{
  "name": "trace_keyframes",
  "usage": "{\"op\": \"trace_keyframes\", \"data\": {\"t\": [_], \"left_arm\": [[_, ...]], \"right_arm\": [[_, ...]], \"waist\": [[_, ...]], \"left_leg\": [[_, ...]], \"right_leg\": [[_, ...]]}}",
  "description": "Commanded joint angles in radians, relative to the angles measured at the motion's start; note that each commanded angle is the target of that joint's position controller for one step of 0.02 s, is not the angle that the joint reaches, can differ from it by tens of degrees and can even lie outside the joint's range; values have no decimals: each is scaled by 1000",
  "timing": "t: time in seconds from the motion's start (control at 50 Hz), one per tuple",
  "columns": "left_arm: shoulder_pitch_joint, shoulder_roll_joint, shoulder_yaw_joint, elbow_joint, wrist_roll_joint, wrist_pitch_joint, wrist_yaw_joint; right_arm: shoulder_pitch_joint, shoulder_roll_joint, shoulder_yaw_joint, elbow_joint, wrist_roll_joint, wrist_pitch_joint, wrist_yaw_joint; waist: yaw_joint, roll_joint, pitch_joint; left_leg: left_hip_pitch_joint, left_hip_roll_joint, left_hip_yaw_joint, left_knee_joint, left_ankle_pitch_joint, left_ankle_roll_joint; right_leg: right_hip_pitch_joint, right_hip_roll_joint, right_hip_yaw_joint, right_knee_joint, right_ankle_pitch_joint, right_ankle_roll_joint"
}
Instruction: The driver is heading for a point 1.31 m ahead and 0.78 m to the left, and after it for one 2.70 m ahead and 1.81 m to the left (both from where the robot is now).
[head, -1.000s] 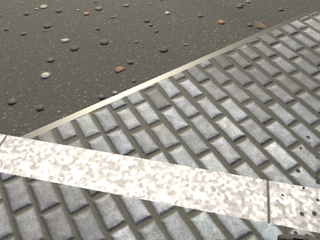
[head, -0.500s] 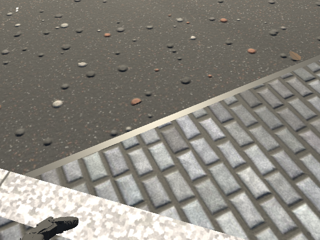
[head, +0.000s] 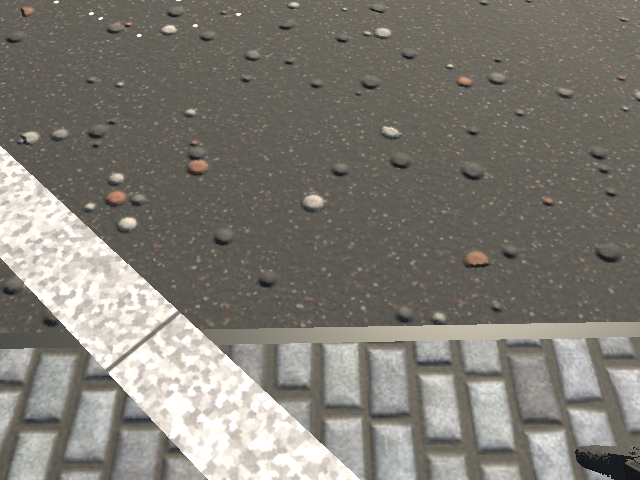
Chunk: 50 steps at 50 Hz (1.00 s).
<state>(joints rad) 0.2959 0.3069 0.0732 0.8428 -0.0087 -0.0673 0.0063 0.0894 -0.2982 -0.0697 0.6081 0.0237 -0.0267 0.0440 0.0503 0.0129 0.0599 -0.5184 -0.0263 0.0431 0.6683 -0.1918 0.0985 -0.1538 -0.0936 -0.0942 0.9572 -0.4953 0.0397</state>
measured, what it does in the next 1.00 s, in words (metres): walks ahead, turning left: right foot, then left foot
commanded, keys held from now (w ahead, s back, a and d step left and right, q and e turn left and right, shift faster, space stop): w+q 1.00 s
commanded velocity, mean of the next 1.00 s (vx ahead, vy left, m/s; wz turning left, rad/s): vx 0.50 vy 0.00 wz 0.60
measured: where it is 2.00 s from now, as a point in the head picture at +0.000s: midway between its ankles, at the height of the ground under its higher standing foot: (163, 268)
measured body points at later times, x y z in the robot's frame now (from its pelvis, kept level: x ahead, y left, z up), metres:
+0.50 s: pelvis +0.28 -0.02 +0.01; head +0.31 -0.02 +0.46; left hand +0.42 +0.28 -0.06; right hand +0.41 -0.29 -0.10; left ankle +0.11 +0.07 -0.66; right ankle +0.39 -0.11 -0.71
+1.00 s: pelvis +0.50 +0.11 +0.00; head +0.53 +0.15 +0.45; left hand +0.36 +0.38 -0.13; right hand +0.83 +0.04 -0.07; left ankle +0.54 +0.24 -0.72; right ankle +0.41 -0.11 -0.67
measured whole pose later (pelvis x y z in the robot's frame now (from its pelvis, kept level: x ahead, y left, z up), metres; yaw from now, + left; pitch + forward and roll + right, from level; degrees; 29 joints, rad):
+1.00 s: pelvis +0.50 +0.11 +0.00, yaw +35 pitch +2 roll -1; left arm 0.31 0.32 0.07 0.85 -0.01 -0.05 0.01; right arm 0.08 -0.30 -0.07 0.57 0.03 -0.02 0.04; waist 0.06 0.01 0.07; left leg -0.52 -0.02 0.05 0.65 -0.17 0.11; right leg -0.07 -0.10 -0.15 0.82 -0.51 0.03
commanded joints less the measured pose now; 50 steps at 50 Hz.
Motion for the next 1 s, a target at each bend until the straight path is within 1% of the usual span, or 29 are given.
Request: {"op": "trace_keyframes", "data": {"t": [0.02, 0.04, 0.06, 0.08, 0.12, 0.16, 0.24, 0.32, 0.38, 0.4, 0.42, 0.44, 0.46, 0.48, 0.5, 0.52, 0.54, 0.56, 0.6, 0.64, 0.72, 0.78, 0.86, 0.9, 0.92, 0.94, 0.96, 0.98, 1.0], "left_arm": [[-115, 138, 10, -166, -35, -77, -17], [-113, 122, 6, -156, -16, -79, -9], [-102, 131, 14, -146, 8, -72, -2], [-83, 133, 17, -143, 14, -59, -3], [-73, 110, 15, -143, 23, -39, -3], [-125, 85, 6, -160, 29, -30, 0], [-277, 45, -13, -195, 22, -37, -11], [-359, 71, -8, -226, 3, -51, -30], [-320, 106, 9, -225, 0, -62, -36], [-262, 113, 17, -211, 0, -66, -33], [-171, 137, 32, -191, 8, -71, -27], [-25, 189, 47, -180, 25, -74, -18], [68, 267, 67, -144, 36, -59, -20], [57, 178, 48, -153, 10, -54, -27], [17, 117, 31, -164, 7, -48, -22], [-32, 98, 22, -170, 16, -40, -20], [-64, 76, 14, -162, 20, -35, -18], [-78, 64, 9, -157, 25, -37, -15], [-81, 62, 11, -142, 19, -45, -13], [-72, 89, 20, -123, 15, -51, -12], [-65, 121, 29, -96, 16, -44, -8], [-39, 142, 31, -75, 10, -33, -2], [6, 178, 41, -46, -9, -11, -2], [-1, 208, 50, -45, -20, 1, 2], [-5, 225, 56, -47, -25, 8, 7], [-19, 227, 56, -50, -30, 15, 10], [-13, 197, 43, -58, -21, 14, 15], [69, 57, -2, -107, 34, -1, 4], [31, 70, -16, -139, 15, -40, -9]], "right_arm": [[295, -187, -58, -4, -7, -25, -6], [229, -162, -48, -11, -7, -30, -7], [168, -130, -38, -22, -12, -31, -11], [136, -121, -33, -37, -23, -31, -16], [128, -125, -35, -33, -21, -37, -24], [155, -144, -40, -18, -17, -39, -38], [213, -153, -44, 12, -5, -31, -55], [274, -158, -47, 44, 4, -22, -58], [271, -153, -48, 49, 2, -13, -63], [258, -142, -46, 45, 2, -9, -63], [252, -109, -34, 38, -2, -9, -61], [252, -50, -11, 19, -15, -13, -58], [386, 2, 5, -11, 13, -21, -59], [384, -100, -11, 13, 22, -23, -62], [279, -156, -27, 7, 15, -17, -61], [225, -151, -29, -2, 4, -11, -63], [190, -139, -31, -14, -6, -10, -59], [194, -121, -33, -17, 0, -6, -52], [201, -82, -27, -18, 9, 5, -46], [169, -61, -21, -34, 3, 11, -44], [101, -48, -13, -46, 1, 6, -31], [-1, -28, -3, -67, 0, -5, -11], [-86, -32, -2, -106, 4, -6, 12], [-59, -62, -17, -113, -2, -2, 16], [-2, -89, -32, -104, -5, 3, 15], [132, -127, -56, -70, -4, 6, 9], [311, -188, -90, -21, 0, 15, -7], [340, -304, -109, -11, 9, 16, -26], [352, -285, -92, -51, 6, -5, -17]], "waist": [[-161, 98, -270], [-110, 2, -188], [-69, 8, -150], [-40, 34, -133], [-23, 34, -121], [-32, 26, -96], [-92, 55, -65], [-122, 74, -51], [-91, 114, -60], [-58, 126, -74], [-13, 117, -131], [48, 18, -264], [-6, -322, -388], [11, -258, -332], [37, -161, -207], [22, -97, -140], [5, -90, -85], [-18, -116, -68], [-31, -135, -58], [-33, -111, -42], [-18, -84, -35], [21, -74, -5], [36, -75, 30], [-2, -101, -4], [-43, -119, -47], [-124, -107, -118], [-211, -62, -207], [-127, 223, -281], [-142, 210, -469]], "left_leg": [[780, 324, -674, -374, -125, 246], [619, 281, -564, -374, -21, 214], [495, 245, -480, -384, 82, 196], [411, 222, -444, -407, 140, 193], [329, 201, -395, -434, 233, 204], [287, 178, -344, -445, 277, 200], [260, 121, -293, -428, 173, 141], [305, 149, -371, -373, 84, 120], [370, 173, -456, -287, 84, 96], [368, 158, -463, -245, 103, 81], [340, 110, -435, -142, 142, 50], [226, 48, -354, 127, 34, 10], [-132, -85, -219, 455, -383, -60], [-267, -8, -240, 602, -388, -75], [-298, 27, -225, 641, -294, -82], [-268, 61, -193, 627, -221, -88], [-246, 86, -189, 582, -172, -90], [-201, 112, -185, 553, -141, -89], [-171, 128, -158, 515, -117, -93], [-203, 138, -152, 460, -74, -102], [-222, 142, -132, 282, 99, -110], [-179, 128, -75, 119, 208, -97], [-155, 106, -18, -2, 150, -58], [-65, 53, 31, -30, 49, -19], [24, 14, 59, -35, -1, 6], [202, -30, 78, -87, 24, 39], [496, -31, 19, -126, 71, 80], [859, 237, -442, -133, 59, 218], [972, 369, -893, -321, -182, 349]], "right_leg": [[-709, 38, 173, 413, 32, -46], [-652, -4, 174, 326, 107, -47], [-576, -32, 178, 242, 148, -39], [-512, -43, 181, 210, 175, -33], [-472, -34, 163, 141, 208, -6], [-483, -17, 152, 35, 293, 20], [-426, 41, 148, -270, 540, 30], [-362, 79, 166, -414, 568, 14], [-293, 89, 176, -463, 445, -21], [-216, 95, 159, -497, 430, -40], [-64, 73, 163, -518, 430, -71], [185, -90, 312, -501, 390, -135], [501, -309, 772, -592, 159, -297], [478, -332, 885, -649, -61, -293], [363, -289, 728, -663, -45, -248], [246, -246, 593, -673, 82, -221], [154, -206, 498, -695, 192, -214], [93, -177, 419, -718, 259, -202], [46, -157, 322, -761, 332, -210], [42, -170, 257, -789, 409, -228], [89, -163, 117, -801, 536, -220], [107, -151, 23, -799, 562, -196], [199, -186, -35, -767, 645, -176], [241, -192, -74, -665, 944, -157], [250, -188, -93, -562, 1117, -147], [212, -166, -121, -384, 1195, -127], [36, -130, -132, -130, 1059, -89], [-406, 9, -113, 240, 156, -30], [-594, 124, 132, 433, -128, -21]]}}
